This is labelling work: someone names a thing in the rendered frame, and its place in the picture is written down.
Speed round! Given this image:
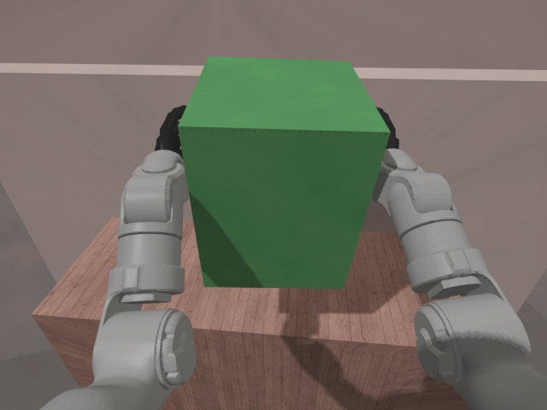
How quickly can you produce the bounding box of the robot left upper arm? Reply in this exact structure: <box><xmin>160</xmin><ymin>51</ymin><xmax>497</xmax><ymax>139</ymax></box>
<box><xmin>39</xmin><ymin>308</ymin><xmax>197</xmax><ymax>410</ymax></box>

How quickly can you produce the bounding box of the left robot hand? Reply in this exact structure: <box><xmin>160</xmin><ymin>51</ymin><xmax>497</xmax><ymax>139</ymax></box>
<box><xmin>155</xmin><ymin>105</ymin><xmax>186</xmax><ymax>159</ymax></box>

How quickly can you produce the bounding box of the robot right upper arm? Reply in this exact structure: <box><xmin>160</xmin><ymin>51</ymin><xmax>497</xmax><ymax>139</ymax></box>
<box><xmin>415</xmin><ymin>293</ymin><xmax>547</xmax><ymax>410</ymax></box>

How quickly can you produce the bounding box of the right robot hand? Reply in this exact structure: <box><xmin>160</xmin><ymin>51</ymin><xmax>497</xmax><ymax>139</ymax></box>
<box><xmin>376</xmin><ymin>107</ymin><xmax>399</xmax><ymax>149</ymax></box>

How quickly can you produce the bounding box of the robot right forearm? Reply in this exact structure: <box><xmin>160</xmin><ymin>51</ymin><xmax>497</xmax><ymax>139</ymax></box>
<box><xmin>371</xmin><ymin>149</ymin><xmax>532</xmax><ymax>360</ymax></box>

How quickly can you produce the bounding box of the robot left forearm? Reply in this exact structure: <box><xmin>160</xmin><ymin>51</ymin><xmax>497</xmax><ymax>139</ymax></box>
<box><xmin>92</xmin><ymin>149</ymin><xmax>189</xmax><ymax>377</ymax></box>

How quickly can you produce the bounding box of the carton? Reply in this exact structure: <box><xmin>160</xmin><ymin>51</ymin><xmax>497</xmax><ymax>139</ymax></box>
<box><xmin>178</xmin><ymin>56</ymin><xmax>391</xmax><ymax>289</ymax></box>

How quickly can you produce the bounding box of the pedestal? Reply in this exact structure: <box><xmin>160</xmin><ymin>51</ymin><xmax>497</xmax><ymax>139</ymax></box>
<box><xmin>32</xmin><ymin>217</ymin><xmax>468</xmax><ymax>410</ymax></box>

